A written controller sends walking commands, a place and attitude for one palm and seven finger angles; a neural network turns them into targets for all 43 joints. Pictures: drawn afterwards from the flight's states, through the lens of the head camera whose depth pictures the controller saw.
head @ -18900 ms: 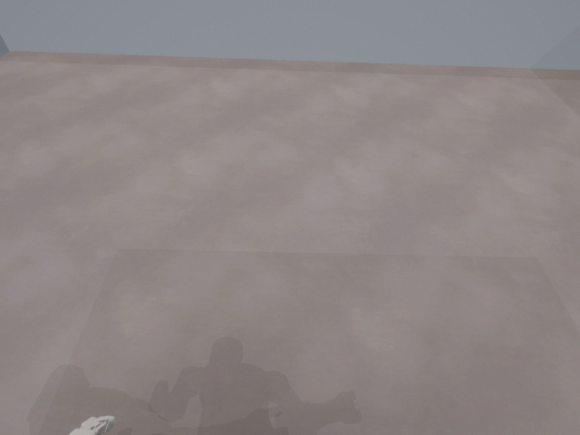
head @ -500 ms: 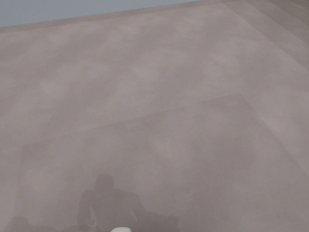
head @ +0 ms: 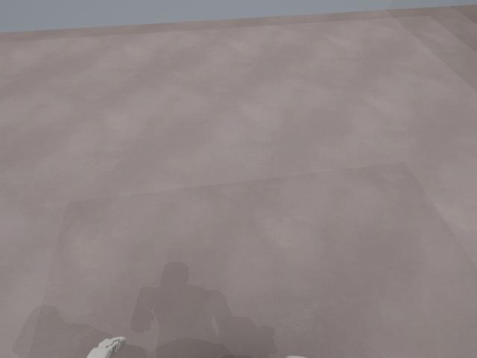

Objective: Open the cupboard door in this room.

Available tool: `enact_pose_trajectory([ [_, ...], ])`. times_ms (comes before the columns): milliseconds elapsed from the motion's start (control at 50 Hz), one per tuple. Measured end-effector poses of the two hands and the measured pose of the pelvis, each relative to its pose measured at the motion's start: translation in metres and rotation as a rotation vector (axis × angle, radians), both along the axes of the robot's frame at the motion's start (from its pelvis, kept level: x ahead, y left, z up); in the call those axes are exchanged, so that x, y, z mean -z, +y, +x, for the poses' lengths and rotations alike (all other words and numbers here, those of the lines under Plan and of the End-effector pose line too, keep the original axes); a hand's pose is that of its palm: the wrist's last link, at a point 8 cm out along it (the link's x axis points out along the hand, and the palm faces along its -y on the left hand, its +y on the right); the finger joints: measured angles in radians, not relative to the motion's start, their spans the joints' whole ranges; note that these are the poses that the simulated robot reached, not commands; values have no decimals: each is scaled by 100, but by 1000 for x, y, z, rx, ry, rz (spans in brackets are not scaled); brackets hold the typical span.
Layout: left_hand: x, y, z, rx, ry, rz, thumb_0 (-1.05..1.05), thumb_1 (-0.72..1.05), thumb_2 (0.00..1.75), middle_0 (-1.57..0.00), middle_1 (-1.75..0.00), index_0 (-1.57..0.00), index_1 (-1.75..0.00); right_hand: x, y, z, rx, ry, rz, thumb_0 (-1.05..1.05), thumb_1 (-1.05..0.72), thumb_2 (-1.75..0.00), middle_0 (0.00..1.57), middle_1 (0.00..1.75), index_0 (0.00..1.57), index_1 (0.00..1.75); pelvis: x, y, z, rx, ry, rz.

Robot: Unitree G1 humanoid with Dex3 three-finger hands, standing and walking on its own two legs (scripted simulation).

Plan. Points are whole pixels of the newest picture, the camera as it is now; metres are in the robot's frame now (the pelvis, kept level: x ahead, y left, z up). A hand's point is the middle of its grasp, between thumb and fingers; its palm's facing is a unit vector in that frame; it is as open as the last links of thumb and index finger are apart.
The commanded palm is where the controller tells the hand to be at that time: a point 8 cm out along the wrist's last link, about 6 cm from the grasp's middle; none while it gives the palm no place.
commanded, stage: turn or walk to find it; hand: left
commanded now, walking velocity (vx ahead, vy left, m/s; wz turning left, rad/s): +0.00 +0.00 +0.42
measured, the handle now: out of the picture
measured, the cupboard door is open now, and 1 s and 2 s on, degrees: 0 0 0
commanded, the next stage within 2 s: stand and wait in 0.54 s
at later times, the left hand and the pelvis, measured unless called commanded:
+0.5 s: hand out of the picture -0.04 +0.16 -0.16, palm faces +0.29 -0.92 -0.26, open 7.4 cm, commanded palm none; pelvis -0.02 -0.03 +0.00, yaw +15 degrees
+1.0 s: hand out of the picture -0.04 +0.21 -0.16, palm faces +0.44 -0.85 -0.27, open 7.4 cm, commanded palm none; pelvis -0.04 -0.03 +0.00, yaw +26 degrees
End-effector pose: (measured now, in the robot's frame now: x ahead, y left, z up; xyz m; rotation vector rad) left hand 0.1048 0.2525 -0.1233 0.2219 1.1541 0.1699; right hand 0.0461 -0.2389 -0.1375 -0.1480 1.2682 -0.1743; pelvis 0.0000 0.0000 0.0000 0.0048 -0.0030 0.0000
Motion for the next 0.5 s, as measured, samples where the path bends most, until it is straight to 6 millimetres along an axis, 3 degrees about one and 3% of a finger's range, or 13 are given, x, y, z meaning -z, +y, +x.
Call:
enact_pose_trajectory([
  [100,-6,-28,-4,-8,-63,28,0,91,90,-20,-30,-20,-29,23,-27,-22,-2,68,32,1,-91,-90,21,30,20,30,9,-24,-8,-46,1,13],
  [280,-15,-52,-72,-140,12,23,0,90,90,-20,-30,-20,-30,17,-57,-21,-81,126,28,1,-91,-90,20,30,20,30,-3,-44,-14,-150,-12,40],
  [400,-6,-55,-119,-242,72,-1,0,91,90,-20,-30,-21,-30,11,-55,1,-170,136,0,1,-91,-90,20,30,20,30,-3,-44,-16,-210,-5,40],
  [500,7,-45,-167,-326,138,-26,0,90,90,-20,-30,-21,-30,6,-31,42,-270,70,-23,1,-91,-90,20,30,20,30,1,-33,-23,-255,-2,28],
])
